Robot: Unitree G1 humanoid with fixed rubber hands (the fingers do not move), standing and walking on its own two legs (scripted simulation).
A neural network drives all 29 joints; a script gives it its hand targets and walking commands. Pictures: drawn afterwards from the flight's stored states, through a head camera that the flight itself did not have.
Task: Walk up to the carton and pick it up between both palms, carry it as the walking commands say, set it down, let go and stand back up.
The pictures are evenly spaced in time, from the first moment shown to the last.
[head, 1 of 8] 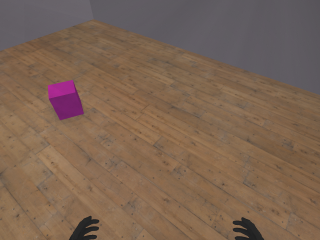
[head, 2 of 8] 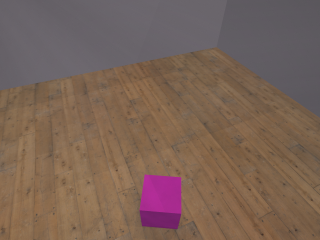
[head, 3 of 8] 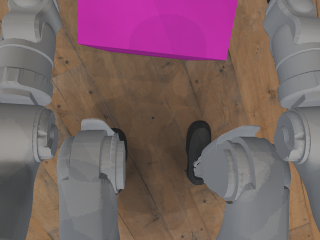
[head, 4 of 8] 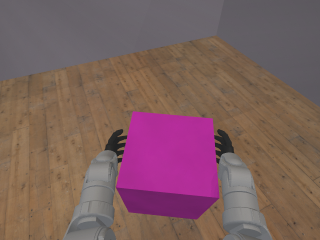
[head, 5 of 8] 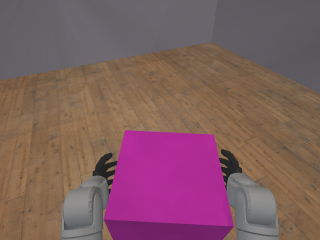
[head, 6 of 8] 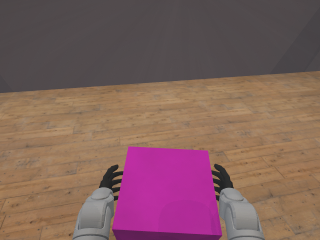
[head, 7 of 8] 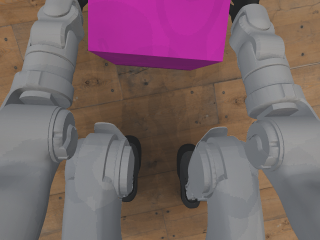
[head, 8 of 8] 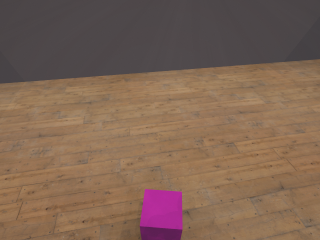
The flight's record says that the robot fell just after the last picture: no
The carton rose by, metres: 0.68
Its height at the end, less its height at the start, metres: +0.00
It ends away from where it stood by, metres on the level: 2.08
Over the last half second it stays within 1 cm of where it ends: yes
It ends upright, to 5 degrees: yes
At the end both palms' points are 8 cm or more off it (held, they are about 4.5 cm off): yes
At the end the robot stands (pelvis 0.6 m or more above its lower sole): yes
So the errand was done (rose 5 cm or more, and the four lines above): yes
